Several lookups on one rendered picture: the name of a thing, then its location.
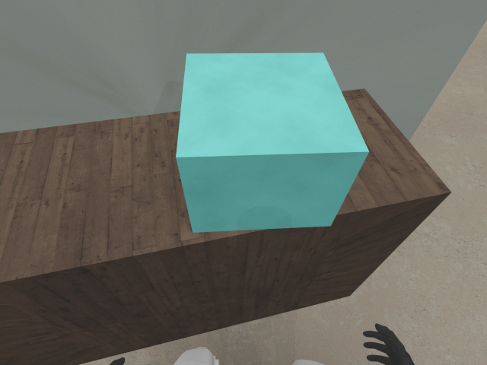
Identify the robot right hand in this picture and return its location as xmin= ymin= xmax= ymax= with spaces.
xmin=363 ymin=323 xmax=415 ymax=365

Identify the robot left thigh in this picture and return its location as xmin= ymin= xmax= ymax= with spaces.
xmin=174 ymin=348 xmax=219 ymax=365

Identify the pedestal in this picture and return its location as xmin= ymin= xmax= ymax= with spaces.
xmin=0 ymin=89 xmax=451 ymax=365

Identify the carton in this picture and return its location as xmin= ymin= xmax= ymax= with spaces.
xmin=176 ymin=53 xmax=369 ymax=233

